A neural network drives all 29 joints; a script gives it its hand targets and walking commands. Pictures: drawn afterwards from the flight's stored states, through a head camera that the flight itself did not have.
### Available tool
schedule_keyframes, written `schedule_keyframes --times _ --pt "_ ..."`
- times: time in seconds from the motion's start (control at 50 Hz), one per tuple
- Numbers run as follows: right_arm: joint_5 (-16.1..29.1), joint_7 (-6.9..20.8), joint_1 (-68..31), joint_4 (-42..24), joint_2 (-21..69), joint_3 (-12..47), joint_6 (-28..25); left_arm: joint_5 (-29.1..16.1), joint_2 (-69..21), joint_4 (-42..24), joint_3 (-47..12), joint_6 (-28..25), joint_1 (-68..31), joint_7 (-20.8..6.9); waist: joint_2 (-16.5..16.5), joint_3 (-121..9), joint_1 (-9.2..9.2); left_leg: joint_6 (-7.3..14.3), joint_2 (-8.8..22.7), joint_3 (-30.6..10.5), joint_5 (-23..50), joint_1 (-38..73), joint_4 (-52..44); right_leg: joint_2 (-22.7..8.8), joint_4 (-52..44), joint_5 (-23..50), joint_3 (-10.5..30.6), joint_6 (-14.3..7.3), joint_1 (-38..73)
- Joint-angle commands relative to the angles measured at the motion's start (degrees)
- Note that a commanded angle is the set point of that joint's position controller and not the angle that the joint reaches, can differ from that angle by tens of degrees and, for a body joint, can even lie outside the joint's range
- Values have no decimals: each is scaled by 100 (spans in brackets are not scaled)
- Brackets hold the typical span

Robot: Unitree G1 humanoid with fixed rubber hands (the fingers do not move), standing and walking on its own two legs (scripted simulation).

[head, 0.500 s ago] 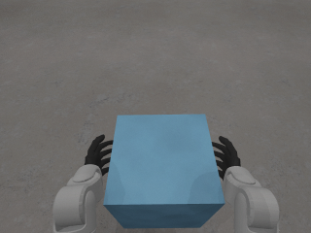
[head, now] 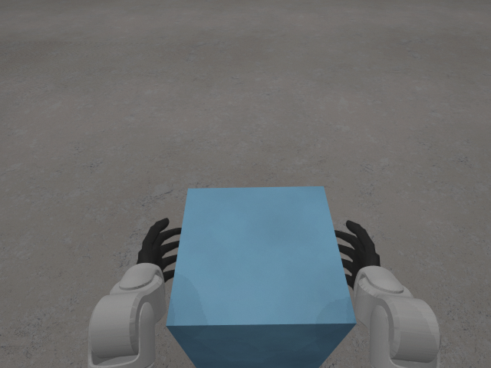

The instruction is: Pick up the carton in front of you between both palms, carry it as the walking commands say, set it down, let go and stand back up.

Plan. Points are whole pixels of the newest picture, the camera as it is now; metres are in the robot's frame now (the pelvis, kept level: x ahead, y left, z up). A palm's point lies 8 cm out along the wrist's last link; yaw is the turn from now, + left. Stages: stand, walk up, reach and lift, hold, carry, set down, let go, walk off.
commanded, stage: carry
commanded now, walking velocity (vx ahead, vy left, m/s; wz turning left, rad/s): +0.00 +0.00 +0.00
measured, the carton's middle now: (256, 283) +0.26 +0.00 +0.02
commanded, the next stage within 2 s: none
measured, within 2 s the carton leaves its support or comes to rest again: neither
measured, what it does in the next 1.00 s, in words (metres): stands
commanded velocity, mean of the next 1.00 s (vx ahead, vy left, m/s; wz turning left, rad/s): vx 0.00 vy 0.00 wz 0.00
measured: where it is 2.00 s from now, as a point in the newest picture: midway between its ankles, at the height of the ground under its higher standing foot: outside the picture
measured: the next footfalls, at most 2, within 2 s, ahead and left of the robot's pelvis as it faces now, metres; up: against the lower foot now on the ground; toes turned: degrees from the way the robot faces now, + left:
none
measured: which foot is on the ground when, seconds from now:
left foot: down 0.00-1.00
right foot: down 0.00-1.00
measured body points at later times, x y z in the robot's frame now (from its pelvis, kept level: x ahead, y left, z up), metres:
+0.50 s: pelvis +0.02 -0.03 +0.01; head +0.00 -0.04 +0.46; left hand +0.28 +0.12 +0.08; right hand +0.27 -0.18 +0.07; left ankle -0.05 +0.12 -0.72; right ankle -0.10 -0.10 -0.73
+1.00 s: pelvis -0.02 -0.03 +0.00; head +0.00 -0.04 +0.45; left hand +0.28 +0.12 +0.01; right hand +0.28 -0.18 +0.01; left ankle -0.05 +0.12 -0.73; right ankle -0.10 -0.10 -0.74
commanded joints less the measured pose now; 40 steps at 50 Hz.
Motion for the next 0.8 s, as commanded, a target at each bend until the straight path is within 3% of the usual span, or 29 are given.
schedule_keyframes --times 0.0,0.02,0.06,0.1,0.12,0.16,0.2,0.22,0.26,0.3,0.32,0.36,0.38,0.4,0.42,0.44,0.46,0.48,0.52,0.54,0.56,0.58,0.6,0.62,0.64,0.68,0.72,0.74,0.78 --pt "1664 606 -2074 -705 4560 3595 -219 -1786 -4628 -737 -3675 -85 -2167 -617 430 -997 51 105 409 -333 4526 1115 240 -585 65 4383 165 74 133" --pt "1600 627 -2180 -795 4648 3638 -210 -1653 -4416 -793 -3610 -116 -2089 -619 26 -1040 12 78 476 -440 4335 1305 160 -558 90 3933 251 87 -116" --pt "1642 624 -2092 -766 4556 3598 -239 -1748 -4482 -739 -3773 -111 -1984 -614 213 -1257 10 148 509 -407 4427 1401 133 -485 -152 3827 153 129 73" --pt "1598 570 -2100 -939 4725 3616 -320 -1892 -4585 -957 -3837 -156 -2140 -645 151 -1235 26 187 254 -182 4639 1381 234 -339 -29 4464 -37 69 209" --pt "1642 571 -2053 -1005 4601 3758 -284 -1853 -4598 -875 -3784 -163 -1949 -647 -384 -1327 34 141 120 -2 4371 1236 297 -250 -24 5127 -132 72 427" --pt "1595 562 -2205 -987 4626 3734 -318 -1782 -4373 -1009 -3813 -170 -2058 -683 -427 -1154 39 9 193 -56 3333 759 88 -531 58 5570 111 13 795" --pt "1557 604 -1860 -1042 4451 3732 -262 -1690 -4402 -815 -3650 -136 -1709 -651 -369 -1281 64 67 280 -163 3244 704 2 -490 69 5319 137 30 888" --pt "1609 633 -1939 -989 4341 3728 -238 -1713 -4452 -677 -3772 -141 -1772 -652 -315 -1129 40 -25 49 96 3416 850 -103 -403 328 5593 74 -32 660" --pt "1382 650 -1935 -696 4332 3607 -247 -1602 -4259 -708 -3631 -147 -1906 -714 135 -974 15 -37 1 123 4474 1435 -301 -322 364 4887 -113 105 169" --pt "1351 709 -1747 -365 3966 3581 -245 -1533 -4073 -280 -3663 -141 -1816 -705 436 -914 79 111 450 -227 5145 1946 76 -358 -65 3402 39 152 -406" --pt "1203 709 -1903 -250 3889 3526 -272 -1390 -3893 -57 -3438 -154 -1866 -721 244 -708 61 121 487 -202 5348 1788 167 -201 -521 2971 -93 178 -554" --pt "1129 739 -2062 53 3797 3356 -381 -1394 -3718 118 -3400 -252 -2137 -796 175 -545 25 77 396 -204 3845 1094 55 -380 -590 3879 181 82 70" --pt "1126 761 -2154 205 3831 3427 -414 -1415 -3658 227 -3357 -330 -2144 -838 -475 -431 48 31 237 9 2999 484 241 -490 -478 5440 216 48 692" --pt "1189 804 -2227 287 3831 3389 -528 -1385 -3696 358 -3349 -441 -2250 -889 -653 -617 72 -2 13 203 2149 -192 510 -563 -219 6927 209 -17 1497" --pt "1196 871 -2466 151 4002 3442 -626 -1338 -3836 540 -3359 -545 -2272 -940 -1234 -515 86 -70 -199 191 803 -652 -39 -831 -54 7517 286 -135 1871" --pt "1124 901 -2566 375 3919 3365 -704 -1260 -3807 748 -3296 -657 -2357 -978 -1152 -330 130 -116 -265 295 710 -569 -278 -729 46 7784 381 -273 1714" --pt "973 945 -2266 599 3915 3263 -777 -1186 -3896 884 -3294 -714 -2207 -1005 -836 -522 87 -56 -268 73 985 -287 -708 -678 93 7198 296 -311 1645" --pt "1063 1007 -2249 969 3953 3223 -845 -1103 -3873 908 -3276 -839 -2313 -1046 -332 -552 25 -46 -238 163 1951 533 -922 -477 312 6676 186 -264 1046" --pt "1188 1123 -2816 894 4253 3429 -1120 -980 -4038 818 -3228 -1140 -2695 -1080 206 -807 20 153 179 -90 4923 2312 -395 -339 858 4829 -19 -7 -561" --pt "909 1159 -2476 1018 4314 3314 -1223 -926 -3938 843 -3254 -1216 -2717 -1142 381 -1024 -15 247 598 -307 6314 2907 -109 -310 741 3407 5 108 -988" --pt "956 1189 -2518 1083 4251 3189 -1362 -1038 -4170 995 -3385 -1330 -2791 -1175 783 -1133 -1 299 676 -329 7090 2921 119 -231 338 2611 13 125 -879" --pt "918 1204 -2589 1066 4354 3347 -1508 -1058 -4259 1036 -3346 -1453 -2816 -1234 617 -1134 54 357 841 -421 6500 2567 170 -214 -366 1895 50 99 -586" --pt "898 1243 -2676 1203 4389 3299 -1605 -1021 -4311 1250 -3439 -1516 -2721 -1280 691 -1083 34 309 695 -288 5596 2261 308 -272 -970 2426 119 55 -291" --pt "851 1244 -2764 1028 4281 3309 -1721 -917 -4255 1321 -3148 -1606 -2500 -1306 216 -1229 -8 287 621 -312 4551 1599 279 -291 -854 3647 75 23 523" --pt "741 1265 -2663 1241 4217 3135 -1797 -933 -4166 1347 -3208 -1682 -2577 -1331 -297 -1101 14 190 433 -113 2782 632 454 -606 -486 5170 205 47 1329" --pt "719 1303 -2804 1366 4064 3091 -1988 -705 -3954 1765 -3032 -1900 -2605 -1364 -1061 -741 114 46 -84 119 357 -577 490 -930 -165 7032 348 -183 1989" --pt "659 1339 -2888 1467 4067 3051 -2251 -475 -4030 2058 -2770 -2111 -2350 -1360 -761 -752 73 65 -67 -101 164 -279 79 -990 -109 6993 418 -476 1708" --pt "600 1361 -2998 1891 4047 2920 -2284 -399 -3887 2185 -2585 -2263 -2662 -1368 -744 -724 53 91 -96 -162 509 -21 -308 -899 -92 6687 486 -400 1495" --pt "478 1442 -2878 2430 3858 2562 -2519 -378 -3734 2448 -2607 -2468 -2741 -1396 -458 -730 19 169 188 -376 2298 926 -411 -784 -8 4936 431 -242 582"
